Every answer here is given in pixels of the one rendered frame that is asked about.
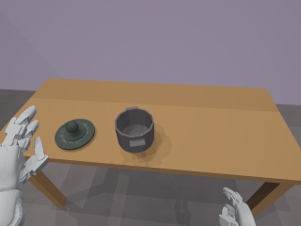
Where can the knob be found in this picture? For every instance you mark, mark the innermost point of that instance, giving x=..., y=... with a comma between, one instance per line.
x=71, y=126

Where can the pot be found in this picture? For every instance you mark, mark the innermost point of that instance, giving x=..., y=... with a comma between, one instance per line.
x=135, y=129

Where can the robot right hand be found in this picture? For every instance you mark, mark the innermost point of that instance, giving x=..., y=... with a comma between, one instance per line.
x=240, y=215

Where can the left robot forearm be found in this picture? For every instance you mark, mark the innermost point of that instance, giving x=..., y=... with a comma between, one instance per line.
x=11, y=211

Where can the table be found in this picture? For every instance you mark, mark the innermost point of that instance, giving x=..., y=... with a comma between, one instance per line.
x=212, y=131

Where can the robot left hand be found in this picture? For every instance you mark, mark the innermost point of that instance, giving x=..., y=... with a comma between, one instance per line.
x=17, y=141

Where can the lid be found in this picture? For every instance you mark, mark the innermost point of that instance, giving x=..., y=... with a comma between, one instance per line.
x=72, y=141

